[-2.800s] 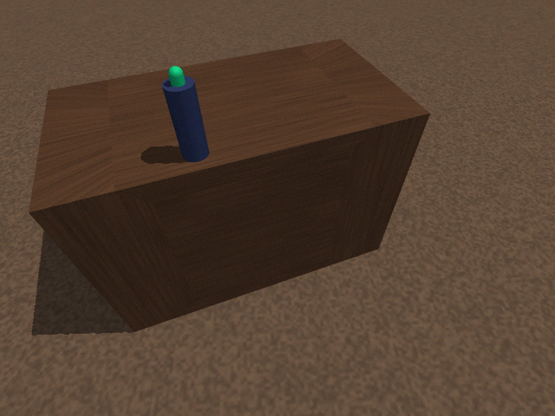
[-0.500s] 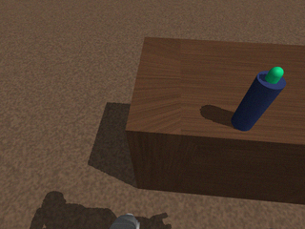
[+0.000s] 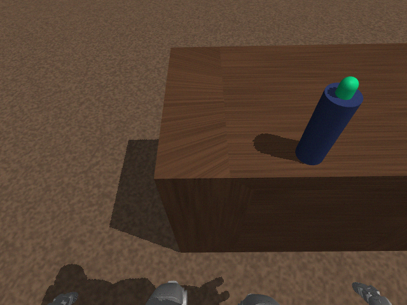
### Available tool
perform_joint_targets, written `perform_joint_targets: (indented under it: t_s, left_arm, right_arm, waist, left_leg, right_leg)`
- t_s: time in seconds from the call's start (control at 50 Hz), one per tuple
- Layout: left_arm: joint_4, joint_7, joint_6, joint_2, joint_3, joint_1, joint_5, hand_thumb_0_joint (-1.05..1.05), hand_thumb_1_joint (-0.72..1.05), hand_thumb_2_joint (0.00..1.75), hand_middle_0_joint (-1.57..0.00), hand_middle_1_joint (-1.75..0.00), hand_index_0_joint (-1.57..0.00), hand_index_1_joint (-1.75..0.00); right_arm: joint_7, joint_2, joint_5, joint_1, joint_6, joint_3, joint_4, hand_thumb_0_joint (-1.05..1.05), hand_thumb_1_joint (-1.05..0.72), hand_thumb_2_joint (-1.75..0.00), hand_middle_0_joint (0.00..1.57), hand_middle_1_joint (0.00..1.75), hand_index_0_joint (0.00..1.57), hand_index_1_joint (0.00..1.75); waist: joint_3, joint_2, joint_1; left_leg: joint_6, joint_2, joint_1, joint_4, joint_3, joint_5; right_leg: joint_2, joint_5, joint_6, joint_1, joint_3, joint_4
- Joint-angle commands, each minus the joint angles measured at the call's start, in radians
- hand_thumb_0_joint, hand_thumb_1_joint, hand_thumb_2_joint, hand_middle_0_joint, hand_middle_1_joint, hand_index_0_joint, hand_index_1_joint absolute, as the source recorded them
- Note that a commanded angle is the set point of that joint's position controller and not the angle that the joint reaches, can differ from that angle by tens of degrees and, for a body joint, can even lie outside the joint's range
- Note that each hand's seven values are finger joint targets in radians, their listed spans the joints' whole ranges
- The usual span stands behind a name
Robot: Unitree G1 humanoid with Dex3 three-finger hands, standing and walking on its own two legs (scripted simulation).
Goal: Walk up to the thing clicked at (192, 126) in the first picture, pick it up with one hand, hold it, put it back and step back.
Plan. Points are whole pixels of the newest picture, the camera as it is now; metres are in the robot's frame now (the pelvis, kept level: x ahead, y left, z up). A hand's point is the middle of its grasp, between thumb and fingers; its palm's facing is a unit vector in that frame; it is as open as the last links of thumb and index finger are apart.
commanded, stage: walk up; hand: right
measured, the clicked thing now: (327, 122) +0.46 -0.24 +0.07
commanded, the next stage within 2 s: stand in 1.82 s
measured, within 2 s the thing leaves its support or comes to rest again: neither
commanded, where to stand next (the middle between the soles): +0.08 -0.03 m, yaw +0 degrees
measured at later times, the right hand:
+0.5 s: hand out of the picture +0.04 -0.30 -0.12, palm faces -0.03 +0.91 -0.40, open 7.4 cm
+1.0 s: hand out of the picture +0.10 -0.28 -0.12, palm faces -0.03 +0.93 -0.35, open 7.4 cm
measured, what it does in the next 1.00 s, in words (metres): stands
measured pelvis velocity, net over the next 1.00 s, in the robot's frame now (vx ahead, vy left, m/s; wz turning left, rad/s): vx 0.01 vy -0.02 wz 0.02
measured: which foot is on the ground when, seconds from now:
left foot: down 0.00-1.00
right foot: down 0.00-1.00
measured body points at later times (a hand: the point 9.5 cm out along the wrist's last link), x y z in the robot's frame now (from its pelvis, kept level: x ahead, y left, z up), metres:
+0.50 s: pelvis -0.02 -0.03 +0.02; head -0.02 -0.01 +0.47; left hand +0.06 +0.29 -0.11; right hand +0.04 -0.34 -0.09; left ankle -0.01 +0.11 -0.71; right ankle +0.01 -0.16 -0.71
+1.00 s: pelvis +0.01 -0.02 +0.03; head +0.02 -0.02 +0.48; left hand +0.10 +0.29 -0.10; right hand +0.10 -0.32 -0.10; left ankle -0.01 +0.11 -0.71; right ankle +0.01 -0.16 -0.71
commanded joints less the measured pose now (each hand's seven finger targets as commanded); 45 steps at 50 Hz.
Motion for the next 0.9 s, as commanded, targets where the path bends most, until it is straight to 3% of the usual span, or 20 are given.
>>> perform_joint_targets:
  t_s: [0.0,0.04,0.12,0.18,0.2,0.22,0.24,0.26,0.32,0.38,0.42,0.46,0.48,0.5,0.56,0.62,0.66,0.74,0.8,0.88]
  left_arm:
    - [-0.092,0.005,-0.033,0.272,0.066,-0.016,0.005,0.0,0.9,0.9,-0.2,-0.3,-0.2,-0.3]
    - [-0.094,0.012,-0.037,0.233,0.05,-0.017,0.01,0.0,0.9,0.9,-0.2,-0.3,-0.2,-0.3]
    - [-0.09,0.012,-0.038,0.241,0.052,0.008,0.009,0.0,0.9,0.9,-0.2,-0.3,-0.2,-0.3]
    - [-0.104,0.002,-0.025,0.225,0.04,-0.05,-0.011,0.0,0.9,0.9,-0.2,-0.3,-0.2,-0.3]
    - [-0.108,-0.001,-0.025,0.186,0.022,-0.056,-0.016,0.0,0.9,0.9,-0.2,-0.3,-0.2,-0.3]
    - [-0.112,-0.003,-0.024,0.13,0.005,-0.048,-0.027,0.0,0.9,0.9,-0.2,-0.3,-0.2,-0.3]
    - [-0.077,0.006,-0.012,0.163,0.021,-0.033,-0.029,0.0,0.9,0.9,-0.2,-0.3,-0.2,-0.3]
    - [-0.06,0.009,-0.012,0.222,0.04,-0.031,-0.019,0.0,0.9,0.9,-0.2,-0.3,-0.2,-0.3]
    - [-0.033,-0.007,-0.024,0.195,0.036,-0.014,-0.021,0.0,0.9,0.9,-0.2,-0.3,-0.2,-0.3]
    - [0.011,-0.005,-0.042,0.169,0.035,0.037,-0.02,0.0,0.9,0.9,-0.2,-0.3,-0.2,-0.3]
    - [0.031,0.008,-0.056,0.204,0.04,0.049,-0.01,0.0,0.9,0.9,-0.2,-0.3,-0.2,-0.3]
    - [0.033,0.009,-0.062,0.274,0.047,0.015,-0.01,0.0,0.9,0.9,-0.2,-0.3,-0.2,-0.3]
    - [0.018,0.006,-0.059,0.289,0.046,-0.044,-0.006,0.0,0.9,0.9,-0.2,-0.3,-0.2,-0.3]
    - [0.004,0.005,-0.057,0.277,0.04,-0.084,-0.005,0.0,0.9,0.9,-0.2,-0.3,-0.2,-0.3]
    - [0.018,0.007,-0.059,0.211,0.019,-0.116,-0.016,0.0,0.9,0.9,-0.2,-0.3,-0.2,-0.3]
    - [0.047,-0.002,-0.058,0.175,0.003,-0.089,-0.028,0.0,0.9,0.9,-0.2,-0.3,-0.2,-0.3]
    - [0.07,0.0,-0.065,0.183,0.004,-0.073,-0.027,0.0,0.9,0.9,-0.2,-0.3,-0.2,-0.3]
    - [0.097,0.01,-0.078,0.197,0.0,-0.072,-0.032,0.0,0.9,0.9,-0.2,-0.3,-0.2,-0.3]
    - [0.104,0.017,-0.076,0.195,-0.004,-0.083,-0.036,0.0,0.9,0.9,-0.2,-0.3,-0.2,-0.3]
    - [0.111,0.022,-0.071,0.196,-0.006,-0.097,-0.032,0.0,0.9,0.9,-0.2,-0.3,-0.2,-0.3]
  right_arm:
    - [-0.02,-0.21,-0.012,0.011,-0.027,-0.067,-0.041,0.0,-0.9,-0.9,0.2,0.3,0.2,0.3]
    - [-0.006,-0.191,-0.005,0.011,-0.032,-0.061,-0.016,0.0,-0.9,-0.9,0.2,0.3,0.2,0.3]
    - [0.002,-0.172,-0.011,0.048,-0.045,-0.046,0.02,0.0,-0.9,-0.9,0.2,0.3,0.2,0.3]
    - [-0.001,-0.158,-0.018,0.132,-0.066,-0.046,0.071,0.0,-0.9,-0.9,0.2,0.3,0.2,0.3]
    - [-0.006,-0.182,-0.027,0.148,-0.075,-0.055,0.08,0.0,-0.9,-0.9,0.2,0.3,0.2,0.3]
    - [-0.01,-0.235,-0.045,0.13,-0.085,-0.063,0.067,0.0,-0.9,-0.9,0.2,0.3,0.2,0.3]
    - [-0.006,-0.297,-0.04,0.06,-0.086,-0.072,0.047,0.0,-0.9,-0.9,0.2,0.3,0.2,0.3]
    - [-0.001,-0.315,-0.035,0.026,-0.083,-0.083,0.045,0.0,-0.9,-0.9,0.2,0.3,0.2,0.3]
    - [0.003,-0.235,-0.037,-0.006,-0.088,-0.049,0.039,0.0,-0.9,-0.9,0.2,0.3,0.2,0.3]
    - [0.02,-0.233,-0.028,-0.03,-0.068,-0.047,0.047,0.0,-0.9,-0.9,0.2,0.3,0.2,0.3]
    - [0.023,-0.182,-0.015,-0.024,-0.052,-0.032,0.039,0.0,-0.9,-0.9,0.2,0.3,0.2,0.3]
    - [0.026,-0.161,-0.019,0.011,-0.036,-0.032,0.057,0.0,-0.9,-0.9,0.2,0.3,0.2,0.3]
    - [0.028,-0.175,-0.024,0.033,-0.032,-0.043,0.078,0.0,-0.9,-0.9,0.2,0.3,0.2,0.3]
    - [0.03,-0.18,-0.023,0.052,-0.033,-0.047,0.091,0.0,-0.9,-0.9,0.2,0.3,0.2,0.3]
    - [0.032,-0.146,-0.019,0.08,-0.048,-0.035,0.12,0.0,-0.9,-0.9,0.2,0.3,0.2,0.3]
    - [0.03,-0.2,-0.027,0.005,-0.06,-0.037,0.103,0.0,-0.9,-0.9,0.2,0.3,0.2,0.3]
    - [0.036,-0.196,-0.022,-0.03,-0.054,-0.034,0.112,0.0,-0.9,-0.9,0.2,0.3,0.2,0.3]
    - [0.032,-0.18,-0.015,-0.014,-0.06,-0.026,0.137,0.0,-0.9,-0.9,0.2,0.3,0.2,0.3]
    - [0.028,-0.184,-0.011,-0.017,-0.056,-0.029,0.152,0.0,-0.9,-0.9,0.2,0.3,0.2,0.3]
    - [0.024,-0.176,-0.007,-0.03,-0.045,-0.031,0.162,0.0,-0.9,-0.9,0.2,0.3,0.2,0.3]
  waist:
    - [-0.127,-0.209,0.012]
    - [-0.111,-0.196,0.01]
    - [-0.168,-0.228,0.035]
    - [-0.197,-0.196,-0.022]
    - [-0.213,-0.127,-0.036]
    - [-0.215,0.043,-0.023]
    - [-0.149,0.098,-0.003]
    - [-0.095,0.087,-0.004]
    - [-0.072,0.094,0.015]
    - [-0.107,0.127,0.038]
    - [-0.151,0.044,0.042]
    - [-0.111,-0.095,0.011]
    - [-0.072,-0.125,-0.006]
    - [-0.054,-0.117,-0.022]
    - [-0.078,-0.13,-0.037]
    - [-0.081,-0.062,0.001]
    - [-0.067,-0.067,0.016]
    - [-0.176,-0.034,0.0]
    - [-0.227,-0.028,-0.001]
    - [-0.223,-0.051,-0.005]
  left_leg:
    - [0.008,-0.039,0.009,0.134,-0.028,-0.234]
    - [0.015,-0.067,-0.014,0.111,-0.014,-0.163]
    - [-0.002,-0.069,0.016,-0.075,0.009,-0.098]
    - [0.008,-0.085,0.239,-0.39,0.025,0.101]
    - [0.037,-0.024,0.351,-0.42,-0.091,0.146]
    - [0.101,0.156,0.379,-0.492,-0.375,0.169]
    - [0.206,0.291,0.258,-0.53,-0.512,0.024]
    - [0.255,0.32,0.151,-0.536,-0.508,-0.033]
    - [0.168,0.184,0.165,-0.491,-0.293,0.103]
    - [0.094,0.088,0.079,-0.409,-0.156,0.085]
    - [0.045,0.031,0.018,-0.318,-0.086,0.069]
    - [0.011,-0.063,0.0,-0.161,-0.007,-0.142]
    - [0.004,-0.062,0.086,-0.072,-0.002,-0.14]
    - [0.007,-0.049,0.125,-0.117,-0.021,-0.112]
    - [0.022,-0.03,0.215,-0.364,-0.059,0.088]
    - [0.072,0.081,0.161,-0.502,-0.26,-0.054]
    - [0.063,0.059,0.111,-0.487,-0.202,-0.035]
    - [0.032,0.017,0.22,-0.409,-0.102,0.31]
    - [0.037,0.032,0.271,-0.4,-0.099,0.432]
    - [0.044,0.033,0.274,-0.389,-0.086,0.427]
  right_leg:
    - [-0.354,0.27,-0.265,-0.013,0.438,-0.344]
    - [-0.253,0.349,-0.206,0.037,0.299,-0.306]
    - [-0.212,0.279,-0.177,0.155,0.27,-0.286]
    - [-0.202,0.245,-0.144,0.068,0.212,-0.201]
    - [-0.19,0.26,-0.097,-0.035,0.197,-0.126]
    - [-0.092,0.16,-0.029,-0.141,0.131,0.007]
    - [-0.048,-0.143,-0.009,-0.155,0.071,0.044]
    - [-0.084,-0.18,-0.013,-0.093,0.105,0.103]
    - [-0.086,-0.092,-0.02,-0.061,0.106,-0.011]
    - [-0.032,0.077,-0.02,0.16,0.02,-0.264]
    - [-0.079,0.142,-0.039,0.257,0.119,-0.303]
    - [-0.265,-0.282,-0.133,0.129,0.393,-0.464]
    - [-0.323,-0.411,-0.172,-0.017,0.442,-0.523]
    - [-0.312,-0.388,-0.167,-0.051,0.406,-0.515]
    - [-0.2,-0.114,-0.075,-0.035,0.217,-0.411]
    - [-0.092,0.0,-0.014,0.003,0.111,-0.304]
    - [-0.098,-0.005,-0.022,0.092,0.118,-0.34]
    - [-0.147,0.32,-0.038,0.177,0.129,-0.336]
    - [-0.143,0.411,-0.033,0.214,0.095,-0.315]
    - [-0.144,0.412,-0.033,0.215,0.083,-0.31]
